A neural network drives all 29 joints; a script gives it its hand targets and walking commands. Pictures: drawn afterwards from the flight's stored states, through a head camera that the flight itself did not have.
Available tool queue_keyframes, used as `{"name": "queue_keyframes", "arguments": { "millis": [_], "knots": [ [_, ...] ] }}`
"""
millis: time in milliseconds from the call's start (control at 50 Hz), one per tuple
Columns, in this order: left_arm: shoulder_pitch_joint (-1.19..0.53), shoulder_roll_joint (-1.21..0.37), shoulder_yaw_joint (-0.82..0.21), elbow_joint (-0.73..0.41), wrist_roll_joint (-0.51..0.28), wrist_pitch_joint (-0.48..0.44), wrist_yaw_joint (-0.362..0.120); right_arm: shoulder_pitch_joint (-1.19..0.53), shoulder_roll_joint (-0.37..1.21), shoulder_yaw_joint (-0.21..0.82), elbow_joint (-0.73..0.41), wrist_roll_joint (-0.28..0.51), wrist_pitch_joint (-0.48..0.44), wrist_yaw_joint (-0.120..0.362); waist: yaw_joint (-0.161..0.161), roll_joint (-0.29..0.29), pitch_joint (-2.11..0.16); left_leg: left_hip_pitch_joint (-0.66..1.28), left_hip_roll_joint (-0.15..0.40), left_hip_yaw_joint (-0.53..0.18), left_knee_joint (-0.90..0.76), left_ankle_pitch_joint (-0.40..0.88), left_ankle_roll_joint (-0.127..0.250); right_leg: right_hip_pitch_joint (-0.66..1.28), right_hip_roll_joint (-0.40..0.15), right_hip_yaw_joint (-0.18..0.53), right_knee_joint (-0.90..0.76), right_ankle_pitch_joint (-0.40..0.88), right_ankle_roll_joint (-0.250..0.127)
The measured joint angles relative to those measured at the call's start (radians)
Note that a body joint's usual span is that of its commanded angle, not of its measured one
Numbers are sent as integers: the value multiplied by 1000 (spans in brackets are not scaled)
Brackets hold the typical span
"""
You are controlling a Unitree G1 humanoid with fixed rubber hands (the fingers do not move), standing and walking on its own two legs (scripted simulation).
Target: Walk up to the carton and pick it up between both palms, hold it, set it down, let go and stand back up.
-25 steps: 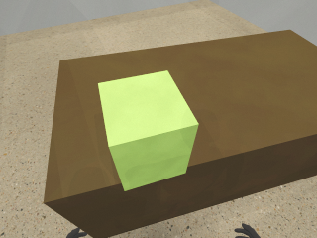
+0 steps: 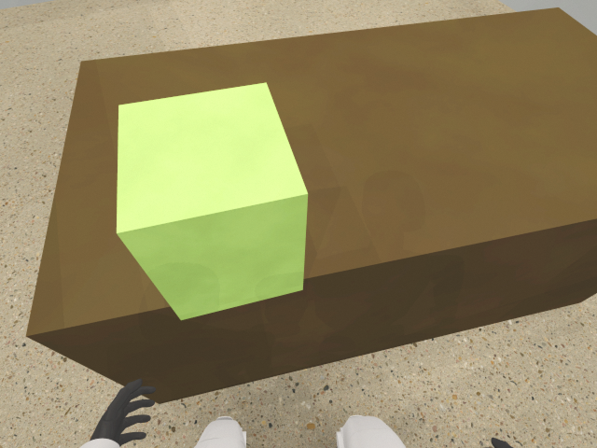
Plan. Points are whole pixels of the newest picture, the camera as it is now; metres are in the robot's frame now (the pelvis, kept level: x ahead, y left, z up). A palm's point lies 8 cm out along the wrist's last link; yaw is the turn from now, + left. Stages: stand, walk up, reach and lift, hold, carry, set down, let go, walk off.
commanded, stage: walk up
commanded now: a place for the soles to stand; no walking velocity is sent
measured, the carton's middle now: (221, 208) +0.43 +0.10 +0.04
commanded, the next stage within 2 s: stand in 1.92 s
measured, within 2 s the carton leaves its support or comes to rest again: neither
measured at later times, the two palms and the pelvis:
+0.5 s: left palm out of the picture -0.03 +0.25 -0.10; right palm (485, 427) +0.13 -0.25 -0.09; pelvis -0.01 -0.02 +0.01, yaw +12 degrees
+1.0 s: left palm out of the picture +0.04 +0.25 -0.08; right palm (472, 412) +0.15 -0.24 -0.09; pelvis +0.03 -0.02 +0.02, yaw +13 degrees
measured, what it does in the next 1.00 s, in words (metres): steps on the spot: left foot, then right foot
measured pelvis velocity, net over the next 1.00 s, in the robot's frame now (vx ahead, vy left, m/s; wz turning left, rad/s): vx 0.03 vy -0.02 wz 0.23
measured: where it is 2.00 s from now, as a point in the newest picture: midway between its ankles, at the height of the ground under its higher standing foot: outside the picture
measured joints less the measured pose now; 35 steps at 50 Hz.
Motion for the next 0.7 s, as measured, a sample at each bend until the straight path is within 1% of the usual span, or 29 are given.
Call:
{"name": "queue_keyframes", "arguments": {
  "millis": [20, 40, 60, 80, 100, 140, 200, 240, 300, 360, 420, 460, 480, 500, 520, 560, 600, 660, 700],
  "knots": [
    [1, -18, -7, 8, 0, -9, 4, -7, -12, -7, 5, 6, 7, 4, -5, 29, 6, -18, 2, -36, 55, -58, 10, 2, 16, -24, 19, 8, 1],
    [11, -32, -17, 14, 2, -13, 8, -9, -14, -12, 9, 10, 17, 5, -8, 40, -1, -38, -19, -55, 118, -156, 10, 0, 18, -40, 44, -13, -1],
    [26, -44, -26, 21, 4, -14, 12, -8, -12, -15, 11, 8, 29, 2, -2, 39, -17, -58, -48, -53, 192, -231, 9, -1, 11, -45, 56, -35, -6],
    [43, -55, -32, 30, 4, -15, 16, -6, -10, -16, 9, 6, 38, 1, 9, 34, -32, -73, -76, -39, 266, -268, 9, 5, 2, -44, 51, -45, -13],
    [59, -65, -36, 40, 5, -16, 20, -7, -8, -17, 6, 7, 42, 1, 20, 31, -44, -83, -97, -23, 328, -277, 8, 18, -4, -42, 30, -42, -19],
    [88, -77, -40, 48, 9, -21, 27, -11, -4, -16, 1, 12, 36, 7, 32, 29, -57, -96, -124, -1, 399, -253, 2, 47, -13, -48, -31, -7, -22],
    [113, -78, -40, 52, 16, -34, 37, -11, 2, -14, -2, 16, 26, 21, 48, 38, -64, -99, -138, 1, 421, -184, -2, 78, -15, -78, -104, 32, -29],
    [125, -76, -37, 55, 18, -46, 43, -9, 4, -14, 1, 9, 29, 30, 60, 45, -65, -86, -136, -1, 398, -145, -6, 89, -12, -97, -132, 46, -34],
    [146, -67, -30, 60, 21, -61, 51, -7, 12, -15, 8, 2, 39, 40, 67, 51, -66, -55, -121, 7, 318, -123, -13, 100, -16, -129, -152, 52, -39],
    [168, -54, -24, 61, 22, -67, 53, -10, 26, -15, 14, -2, 43, 49, 76, 45, -63, -14, -97, 34, 195, -143, -17, 106, -29, -156, -152, 47, -38],
    [190, -33, -17, 61, 20, -61, 51, -21, 47, -12, 16, 2, 33, 58, 85, 26, -59, 39, -79, 59, 54, -150, -6, 103, -46, -179, -129, 31, -30],
    [204, -17, -15, 65, 13, -51, 47, -27, 58, -10, 12, 4, 15, 63, 87, 12, -59, 95, -77, 73, -72, -62, 13, 91, -59, -190, -89, 7, -18],
    [207, -7, -14, 70, 8, -45, 45, -35, 67, -8, 15, 5, 4, 63, 85, -6, -54, 109, -89, 76, -110, 24, 21, 84, -76, -190, -60, -9, -9],
    [209, 4, -13, 79, 2, -39, 43, -45, 79, -4, 20, 3, -5, 61, 86, -34, -47, 116, -108, 85, -111, 50, 24, 79, -97, -180, -32, -26, -7],
    [216, 8, -15, 84, -4, -32, 41, -49, 86, 3, 19, 2, -11, 58, 86, -49, -51, 116, -117, 91, -101, 42, 27, 68, -102, -166, -3, -64, -9],
    [234, 1, -18, 85, -11, -13, 39, -53, 90, 13, 17, 11, -16, 49, 71, -43, -72, 106, -111, 85, -79, 5, 44, 38, -67, -128, 71, -193, -7],
    [242, -4, -21, 82, -12, -2, 35, -56, 96, 17, 23, 20, -13, 40, 52, -37, -86, 110, -107, 73, -87, -7, 60, 20, -36, -96, 113, -242, -4],
    [237, -7, -23, 69, -10, -15, 31, -53, 100, 27, 22, 17, -10, 29, 36, -36, -87, 116, -107, 66, -115, 14, 48, 1, -17, -69, 93, -215, -2],
    [232, -12, -24, 56, -6, -30, 32, -56, 94, 32, 30, 15, -3, 29, 30, -29, -82, 115, -106, 63, -113, 13, 39, 12, -9, -68, 25, -150, -2]
  ]
}}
